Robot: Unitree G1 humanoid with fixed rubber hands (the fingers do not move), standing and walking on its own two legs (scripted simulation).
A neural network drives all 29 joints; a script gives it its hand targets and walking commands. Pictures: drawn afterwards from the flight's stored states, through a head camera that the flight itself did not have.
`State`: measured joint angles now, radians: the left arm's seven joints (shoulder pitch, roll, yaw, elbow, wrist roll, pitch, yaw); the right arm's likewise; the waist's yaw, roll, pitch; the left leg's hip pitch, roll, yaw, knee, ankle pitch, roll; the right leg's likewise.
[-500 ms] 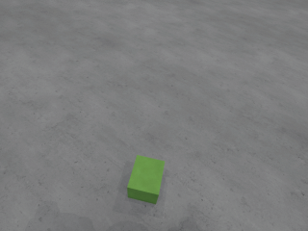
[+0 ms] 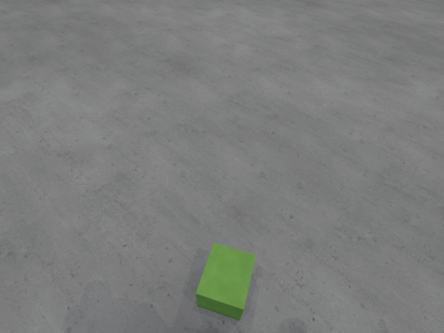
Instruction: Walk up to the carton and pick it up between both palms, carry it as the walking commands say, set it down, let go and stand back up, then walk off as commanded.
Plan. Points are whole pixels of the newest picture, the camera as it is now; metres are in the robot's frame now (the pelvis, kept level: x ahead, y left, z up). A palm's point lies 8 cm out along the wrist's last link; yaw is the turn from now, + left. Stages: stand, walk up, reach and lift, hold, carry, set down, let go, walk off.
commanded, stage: walk up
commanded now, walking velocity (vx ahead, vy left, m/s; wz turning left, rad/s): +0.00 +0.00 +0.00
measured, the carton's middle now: (226, 280) +0.44 -0.04 -0.68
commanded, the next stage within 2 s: stand in 0.88 s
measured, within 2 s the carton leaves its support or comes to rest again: neither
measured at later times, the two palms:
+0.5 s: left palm out of the picture +0.04 +0.33 -0.15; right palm out of the picture +0.02 -0.21 -0.14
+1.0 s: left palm out of the picture +0.13 +0.27 -0.13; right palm out of the picture -0.04 -0.16 -0.14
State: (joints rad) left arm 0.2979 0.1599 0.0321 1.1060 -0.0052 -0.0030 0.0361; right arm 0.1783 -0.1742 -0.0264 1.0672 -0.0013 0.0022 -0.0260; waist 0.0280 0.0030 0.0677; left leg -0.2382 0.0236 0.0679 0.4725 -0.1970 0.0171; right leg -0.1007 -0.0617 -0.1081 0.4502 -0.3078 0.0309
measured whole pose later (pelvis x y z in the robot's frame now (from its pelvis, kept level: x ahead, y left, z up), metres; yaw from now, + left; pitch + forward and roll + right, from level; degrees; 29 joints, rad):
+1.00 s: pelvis +0.03 +0.07 +0.01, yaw -15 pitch -1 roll +0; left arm 0.19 0.14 0.01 1.05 0.03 -0.01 0.03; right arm 0.27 -0.19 -0.03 1.07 -0.01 0.04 -0.04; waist -0.01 0.03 0.04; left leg -0.26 0.06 0.03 0.59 -0.35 -0.03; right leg -0.15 0.01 -0.06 0.37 -0.22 -0.04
